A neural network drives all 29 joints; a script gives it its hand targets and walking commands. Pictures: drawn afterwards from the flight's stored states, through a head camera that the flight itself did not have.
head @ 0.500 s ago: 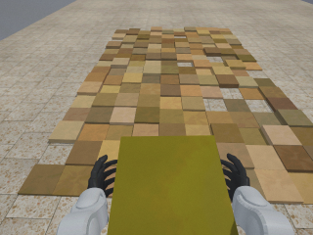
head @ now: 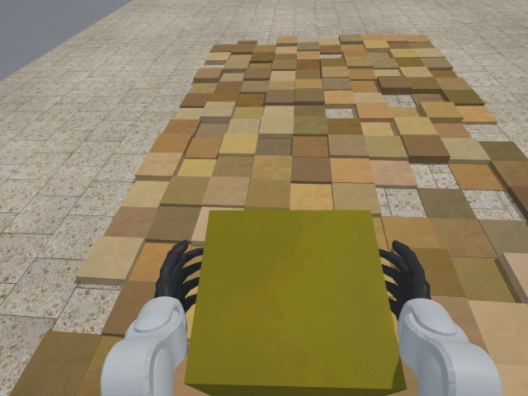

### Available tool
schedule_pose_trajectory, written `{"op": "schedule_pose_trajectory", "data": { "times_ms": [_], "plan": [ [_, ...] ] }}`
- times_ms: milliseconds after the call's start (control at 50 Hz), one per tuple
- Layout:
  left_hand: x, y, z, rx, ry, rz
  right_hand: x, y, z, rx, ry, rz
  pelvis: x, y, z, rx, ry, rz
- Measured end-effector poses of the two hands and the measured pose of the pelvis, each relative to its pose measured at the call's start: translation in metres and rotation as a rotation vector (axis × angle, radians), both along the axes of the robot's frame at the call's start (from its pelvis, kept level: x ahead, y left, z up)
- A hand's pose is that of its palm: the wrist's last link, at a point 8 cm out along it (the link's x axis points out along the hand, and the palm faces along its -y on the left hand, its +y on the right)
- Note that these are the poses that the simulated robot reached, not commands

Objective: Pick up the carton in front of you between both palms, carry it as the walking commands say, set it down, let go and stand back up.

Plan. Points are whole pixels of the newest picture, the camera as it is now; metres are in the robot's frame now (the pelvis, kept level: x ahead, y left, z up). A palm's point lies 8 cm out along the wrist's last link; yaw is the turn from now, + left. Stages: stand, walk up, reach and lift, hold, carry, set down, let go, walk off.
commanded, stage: carry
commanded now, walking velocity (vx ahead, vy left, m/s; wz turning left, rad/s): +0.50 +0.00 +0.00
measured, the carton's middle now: (288, 315) +0.25 +0.00 +0.04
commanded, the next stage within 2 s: none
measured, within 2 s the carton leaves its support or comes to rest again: neither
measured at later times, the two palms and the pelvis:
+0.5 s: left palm (199, 110) +0.68 +0.19 +0.14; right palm (338, 106) +0.68 -0.12 +0.14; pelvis +0.33 +0.03 +0.00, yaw +1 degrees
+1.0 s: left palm (219, 41) +1.07 +0.19 +0.16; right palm (320, 37) +1.06 -0.12 +0.17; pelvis +0.72 +0.05 +0.02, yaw +0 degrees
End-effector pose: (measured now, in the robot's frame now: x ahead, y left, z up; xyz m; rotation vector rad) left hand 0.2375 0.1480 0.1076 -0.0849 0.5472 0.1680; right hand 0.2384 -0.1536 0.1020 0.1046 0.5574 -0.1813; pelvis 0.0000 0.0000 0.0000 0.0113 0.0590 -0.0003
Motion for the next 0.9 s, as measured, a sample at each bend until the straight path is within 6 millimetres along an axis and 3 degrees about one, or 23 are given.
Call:
{"op": "schedule_pose_trajectory", "data": {
  "times_ms": [120, 240, 420, 520, 600, 660, 740, 820, 900],
  "plan": [
    [0.138, 0.022, -0.016, -0.018, -0.058, -0.009, 0.127, 0.017, 0.000, -0.051, -0.060, -0.060, 0.091, 0.024, -0.030, 0.003, -0.015, -0.016],
    [0.253, 0.027, -0.008, -0.045, 0.002, -0.008, 0.225, 0.022, 0.008, -0.023, -0.005, -0.103, 0.148, 0.040, -0.011, -0.019, 0.015, -0.013],
    [0.389, 0.039, 0.030, -0.053, -0.055, 0.058, 0.375, 0.033, 0.043, 0.016, -0.066, -0.072, 0.264, 0.039, 0.008, -0.026, 0.052, 0.004],
    [0.460, 0.037, 0.031, -0.054, -0.059, 0.080, 0.456, 0.032, 0.038, 0.034, -0.066, -0.046, 0.348, 0.026, 0.002, -0.021, 0.048, 0.019],
    [0.513, 0.032, 0.026, -0.058, 0.004, 0.101, 0.519, 0.028, 0.026, 0.050, 0.001, -0.022, 0.407, 0.016, 0.015, -0.062, 0.031, 0.017],
    [0.546, 0.035, 0.029, -0.081, 0.011, 0.125, 0.566, 0.033, 0.033, 0.053, 0.010, 0.002, 0.446, 0.010, 0.029, -0.042, 0.033, 0.018],
    [0.597, 0.044, 0.049, -0.073, -0.034, 0.154, 0.630, 0.040, 0.053, 0.048, -0.035, 0.002, 0.503, 0.010, 0.042, -0.026, 0.043, 0.020],
    [0.663, 0.052, 0.072, -0.058, -0.091, 0.142, 0.695, 0.047, 0.075, 0.033, -0.094, 0.001, 0.568, 0.017, 0.045, -0.023, 0.051, 0.016],
    [0.744, 0.051, 0.078, -0.050, -0.122, 0.074, 0.759, 0.045, 0.085, 0.002, -0.133, -0.038, 0.643, 0.034, 0.029, -0.038, 0.024, 0.011]
  ]
}}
